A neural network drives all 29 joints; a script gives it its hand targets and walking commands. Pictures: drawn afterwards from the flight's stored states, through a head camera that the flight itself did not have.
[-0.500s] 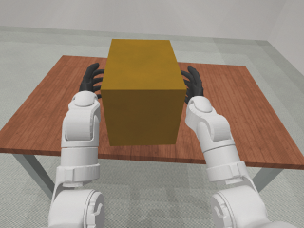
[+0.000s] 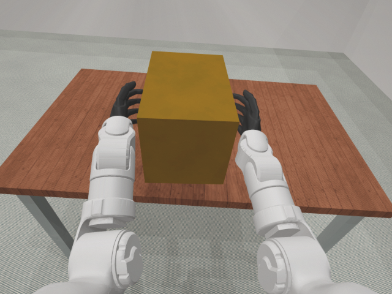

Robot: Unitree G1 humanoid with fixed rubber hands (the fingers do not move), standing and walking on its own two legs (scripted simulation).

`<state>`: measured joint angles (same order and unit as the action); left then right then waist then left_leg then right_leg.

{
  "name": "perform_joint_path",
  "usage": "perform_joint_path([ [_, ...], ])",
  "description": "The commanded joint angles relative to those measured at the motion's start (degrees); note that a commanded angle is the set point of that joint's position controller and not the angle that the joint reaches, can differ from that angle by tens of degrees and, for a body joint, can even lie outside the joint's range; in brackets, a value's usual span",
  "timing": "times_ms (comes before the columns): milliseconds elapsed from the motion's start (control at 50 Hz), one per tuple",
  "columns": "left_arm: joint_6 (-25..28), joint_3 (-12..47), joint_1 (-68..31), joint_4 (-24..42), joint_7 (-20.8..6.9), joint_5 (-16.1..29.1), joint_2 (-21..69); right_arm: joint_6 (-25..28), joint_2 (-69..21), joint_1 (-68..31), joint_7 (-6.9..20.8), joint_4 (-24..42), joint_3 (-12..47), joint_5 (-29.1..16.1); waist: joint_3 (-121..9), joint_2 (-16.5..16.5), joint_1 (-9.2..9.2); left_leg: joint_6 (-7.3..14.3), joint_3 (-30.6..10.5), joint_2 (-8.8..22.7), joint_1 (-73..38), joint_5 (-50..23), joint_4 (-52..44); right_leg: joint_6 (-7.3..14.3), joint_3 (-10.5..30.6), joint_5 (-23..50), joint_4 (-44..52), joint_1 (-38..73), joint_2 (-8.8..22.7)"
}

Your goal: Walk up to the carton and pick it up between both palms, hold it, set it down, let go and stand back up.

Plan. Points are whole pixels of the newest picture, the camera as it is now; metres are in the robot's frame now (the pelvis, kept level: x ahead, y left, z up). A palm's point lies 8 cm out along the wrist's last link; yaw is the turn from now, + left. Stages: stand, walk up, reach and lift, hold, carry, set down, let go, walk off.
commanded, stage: set down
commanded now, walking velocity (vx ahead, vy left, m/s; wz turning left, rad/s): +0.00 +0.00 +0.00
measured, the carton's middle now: (186, 115) +0.43 -0.01 +0.16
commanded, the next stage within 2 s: none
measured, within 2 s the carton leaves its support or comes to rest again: neither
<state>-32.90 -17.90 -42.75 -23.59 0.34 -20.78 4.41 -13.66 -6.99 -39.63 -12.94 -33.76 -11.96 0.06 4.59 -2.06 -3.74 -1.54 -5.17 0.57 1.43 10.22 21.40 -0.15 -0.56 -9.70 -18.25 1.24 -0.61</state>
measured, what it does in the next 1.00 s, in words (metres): stands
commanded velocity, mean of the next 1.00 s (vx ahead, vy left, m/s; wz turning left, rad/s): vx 0.00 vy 0.00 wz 0.00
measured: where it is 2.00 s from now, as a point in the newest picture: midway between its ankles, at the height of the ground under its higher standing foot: outside the picture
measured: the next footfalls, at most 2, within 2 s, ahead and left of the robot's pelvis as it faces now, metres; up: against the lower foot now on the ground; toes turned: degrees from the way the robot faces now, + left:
none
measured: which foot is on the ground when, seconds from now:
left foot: down 0.00-1.00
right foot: down 0.00-1.00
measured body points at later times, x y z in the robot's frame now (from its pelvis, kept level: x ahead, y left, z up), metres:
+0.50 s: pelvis +0.01 +0.01 +0.00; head +0.01 +0.02 +0.45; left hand +0.43 +0.11 +0.14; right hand +0.40 -0.14 +0.13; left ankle +0.03 +0.13 -0.75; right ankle +0.02 -0.12 -0.75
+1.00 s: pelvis +0.04 +0.01 +0.00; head +0.04 +0.02 +0.45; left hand +0.45 +0.10 +0.10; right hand +0.42 -0.15 +0.10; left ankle +0.03 +0.13 -0.75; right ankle +0.02 -0.12 -0.75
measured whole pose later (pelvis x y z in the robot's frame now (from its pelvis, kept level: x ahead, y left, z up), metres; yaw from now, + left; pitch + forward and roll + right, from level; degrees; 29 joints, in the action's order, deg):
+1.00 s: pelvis +0.04 +0.01 +0.00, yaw -1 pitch +0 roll -2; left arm -15.0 -10.7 -41.7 -42.9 7.6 -11.9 2.7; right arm 0.4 -3.9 -36.6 -10.9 -44.7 -13.8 1.1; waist -0.2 1.2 -3.4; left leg -0.9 -4.2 1.4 10.4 13.0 23.3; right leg -0.7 -0.7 -9.2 -14.4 -5.2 -1.1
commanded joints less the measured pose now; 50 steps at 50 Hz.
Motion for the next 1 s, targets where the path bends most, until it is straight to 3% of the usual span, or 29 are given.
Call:
perform_joint_path([
  [0, 9.6, 27.7, -41.1, 7.9, -9.7, 10.0, 36.4, 13.4, -25.1, -56.0, 8.9, 15.5, 19.4, -0.6, -36.8, 4.1, -1.38, -1.5, 7.3, -2.4, -9.3, -17.8, -1.4, -2.3, -6.1, 11.4, 2.5, 6.3, -2.4],
  [80, 13.7, 32.9, -42.9, 9.1, -7.0, 11.1, 39.4, 16.7, -26.2, -55.2, 9.9, 15.2, 23.6, -0.9, -40.2, 6.6, -0.76, -3.3, 7.0, -2.2, -11.4, -26.2, 1.1, -2.0, -6.1, 16.1, 2.3, 4.9, -2.7],
  [140, 15.2, 34.4, -45.5, 9.1, -5.7, 12.6, 41.0, 17.7, -27.4, -58.2, 9.8, 15.5, 24.1, -1.2, -40.2, 5.0, -0.6, -2.9, 6.5, -2.1, -10.4, -24.4, 1.0, -1.9, -6.0, 15.0, 2.4, 3.9, -2.9],
  [160, 15.4, 32.3, -44.9, 7.5, -5.6, 11.5, 39.6, 17.1, -28.1, -55.9, 9.9, 12.2, 24.1, -1.0, -38.4, 3.7, -0.12, -2.2, 6.6, -2.1, -10.0, -22.3, 0.5, -2.3, -5.4, 15.1, 2.8, 4.4, -2.6],
  [200, 17.6, 36.4, -49.7, 11.5, -4.9, 14.3, 42.0, 18.6, -29.6, -57.7, 9.9, 14.8, 25.2, -1.1, -45.9, 5.0, -0.96, -2.7, 6.9, -2.3, -9.8, -24.2, 1.3, -2.0, -5.3, 18.1, 1.7, 5.0, -2.5],
  [220, 17.9, 36.1, -48.5, 8.4, -4.5, 13.7, 42.6, 18.8, -29.7, -60.5, 10.0, 15.3, 25.2, -1.6, -45.4, 5.9, 0.25, -3.0, 6.2, -2.0, -8.8, -23.9, 1.5, -2.0, -5.0, 16.5, 2.0, 4.0, -2.5],
  [260, 18.8, 36.9, -48.1, 7.6, -3.7, 14.2, 43.8, 19.4, -30.4, -61.0, 10.1, 17.0, 26.7, -2.2, -49.5, 6.0, 0.47, -2.8, 6.4, -2.5, -7.4, -25.1, 2.2, -2.0, -4.4, 20.6, 1.0, 6.4, -2.4],
  [280, 18.6, 35.2, -45.4, 5.6, -3.9, 13.8, 41.8, 18.5, -29.7, -59.8, 9.9, 15.5, 27.1, -1.9, -46.8, 3.2, 0.37, -1.7, 6.6, -2.3, -7.6, -23.9, 1.8, -2.4, -4.0, 21.3, 1.4, 6.4, -2.4],
  [300, 19.1, 34.7, -47.6, 7.1, -3.7, 13.8, 42.3, 18.7, -29.9, -60.4, 10.1, 14.9, 27.1, -2.2, -48.0, 5.3, 1.4, -2.1, 6.8, -2.6, -6.1, -23.2, 1.6, -2.2, -3.7, 21.1, 1.0, 7.7, -2.2],
  [380, 18.7, 32.8, -45.2, 3.0, -4.0, 12.7, 41.4, 17.6, -29.3, -59.5, 10.2, 12.7, 26.5, -2.3, -45.3, 3.2, 1.91, -1.5, 6.5, -2.1, -5.1, -21.0, 0.5, -2.2, -3.3, 20.7, 1.4, 8.0, -2.3],
  [420, 18.4, 32.8, -43.2, 1.2, -3.9, 12.8, 42.6, 17.3, -28.0, -58.0, 10.1, 12.3, 25.5, -2.2, -44.2, 3.5, -0.24, -2.0, 5.7, -2.1, -7.9, -22.5, 0.7, -2.0, -3.9, 20.9, 1.6, 6.6, -2.8],
  [440, 18.1, 31.4, -41.3, 0.2, -4.0, 12.6, 41.3, 17.0, -27.6, -59.0, 9.9, 13.0, 26.6, -3.1, -43.7, 2.0, 1.62, -2.0, 5.7, -1.9, -8.3, -24.7, 1.1, -2.0, -3.8, 21.2, 2.0, 7.2, -3.2],
  [460, 18.3, 29.7, -42.6, -0.1, -4.2, 12.4, 40.5, 16.4, -27.9, -56.5, 9.9, 10.1, 25.0, -2.9, -42.5, 1.8, 0.53, -1.9, 5.7, -2.1, -7.3, -23.2, 0.8, -2.1, -3.6, 22.7, 2.1, 8.0, -2.7],
  [480, 17.5, 27.8, -39.6, -3.3, -4.6, 10.7, 39.5, 15.9, -27.2, -56.2, 10.2, 9.5, 24.8, -2.5, -39.3, 2.2, 1.61, -1.9, 5.6, -2.2, -6.9, -22.7, 0.2, -2.1, -3.3, 20.5, 2.5, 7.8, -2.8],
  [500, 18.0, 29.0, -41.8, -0.9, -4.9, 11.1, 40.9, 16.6, -28.1, -56.4, 9.9, 9.7, 25.0, -2.5, -41.7, 1.1, 0.9, -1.9, 5.9, -2.4, -7.2, -23.1, 0.3, -2.3, -3.5, 22.8, 2.5, 8.4, -2.8],
  [540, 19.3, 31.0, -44.7, 0.8, -4.3, 12.4, 42.1, 17.1, -28.5, -57.4, 10.0, 8.8, 24.3, -3.0, -45.1, 3.6, -0.35, -3.2, 5.0, -1.8, -10.4, -25.8, 1.3, -1.5, -4.0, 20.5, 2.7, 4.8, -3.3],
  [560, 20.0, 28.8, -44.1, -1.5, -4.4, 11.2, 40.9, 16.7, -28.9, -54.9, 10.3, 6.3, 23.3, -1.0, -41.7, 1.4, 0.03, -2.5, 5.6, -2.2, -8.3, -22.9, 0.4, -2.0, -3.7, 21.6, 2.8, 5.9, -2.7],
  [620, 22.4, 30.6, -49.1, 0.7, -4.0, 12.7, 41.7, 18.1, -29.9, -56.5, 10.7, 4.7, 20.5, 0.0, -46.1, 5.2, -1.61, -3.9, 5.5, -2.2, -8.0, -26.2, 1.4, -1.8, -3.5, 23.5, 2.0, 5.3, -2.3],
  [660, 23.1, 30.2, -48.2, 0.8, -3.6, 12.7, 41.6, 18.4, -30.2, -55.5, 11.0, 5.2, 20.9, 0.4, -46.6, 4.1, -0.83, -4.2, 5.4, -1.7, -10.3, -29.5, 2.2, -1.9, -3.8, 25.4, 1.5, 4.5, -3.0],
  [720, 23.6, 29.7, -47.7, -2.1, -3.4, 11.7, 41.0, 18.3, -28.6, -53.8, 11.3, 1.9, 19.2, 0.9, -44.3, 6.7, -1.97, -5.3, 4.8, -1.7, -10.7, -31.7, 3.2, -1.5, -4.1, 25.1, 1.7, 3.4, -3.0],
  [740, 23.8, 30.2, -47.7, -2.0, -3.2, 12.3, 42.0, 18.8, -28.6, -55.7, 11.5, 4.0, 20.3, 0.4, -46.0, 5.9, -0.76, -5.4, 4.3, -1.2, -12.1, -33.7, 3.6, -1.4, -4.3, 23.8, 1.7, 2.7, -3.6],
  [760, 23.1, 30.4, -44.7, -4.9, -3.6, 12.0, 42.6, 18.7, -28.5, -55.3, 11.2, 4.2, 19.8, 0.6, -44.1, 6.3, -1.64, -5.5, 4.9, -1.6, -10.9, -33.5, 3.5, -1.4, -4.0, 26.4, 2.0, 3.4, -3.1],
  [820, 24.7, 29.7, -45.8, -3.8, -3.2, 12.5, 42.5, 19.4, -30.2, -56.4, 11.4, 5.8, 21.5, 0.6, -47.8, 5.6, -0.46, -5.3, 5.2, -2.0, -9.3, -35.7, 4.1, -1.8, -3.2, 32.6, 0.5, 5.8, -2.7],
  [860, 25.9, 31.2, -46.5, -1.3, -2.9, 13.7, 42.4, 19.6, -31.7, -54.6, 11.2, 6.5, 23.0, 0.6, -52.3, 5.7, -0.86, -5.4, 5.0, -1.8, -9.8, -37.9, 4.6, -1.9, -3.2, 36.1, 0.1, 6.7, -2.8],
  [880, 26.3, 30.8, -47.5, -1.1, -2.9, 13.7, 42.4, 19.5, -30.7, -56.2, 11.2, 6.2, 21.4, 0.5, -51.5, 6.5, -1.34, -5.5, 4.9, -1.9, -8.9, -37.0, 4.4, -1.9, -3.1, 34.9, -0.2, 5.9, -2.6],
  [900, 26.7, 31.4, -46.2, -1.0, -2.7, 13.6, 42.7, 19.8, -31.5, -56.0, 11.3, 7.7, 24.0, 0.3, -53.4, 5.3, 0.08, -5.3, 4.8, -1.9, -8.4, -38.4, 4.6, -2.0, -2.7, 37.9, -0.5, 7.3, -2.9],
  [920, 27.0, 30.1, -48.8, 0.2, -2.7, 13.2, 41.4, 19.4, -31.9, -55.1, 11.2, 5.9, 24.0, 0.7, -52.1, 4.8, 0.07, -4.9, 5.2, -2.0, -7.5, -36.9, 4.2, -2.3, -2.5, 38.0, -0.9, 8.6, -2.5],
  [940, 27.0, 29.1, -48.0, -1.7, -2.8, 13.3, 40.4, 18.6, -31.0, -55.3, 11.1, 5.5, 22.9, 1.0, -50.9, 3.8, -1.25, -4.6, 4.9, -2.0, -7.6, -35.9, 3.8, -2.5, -2.5, 37.4, -0.7, 8.4, -2.7],
  [980, 26.9, 28.8, -46.9, -3.7, -3.2, 13.2, 39.8, 19.1, -30.6, -54.4, 11.3, 5.2, 21.6, 2.5, -50.7, 4.4, -1.12, -4.5, 5.2, -2.1, -5.7, -33.7, 3.1, -2.7, -2.3, 39.0, -1.3, 9.4, -1.9],
])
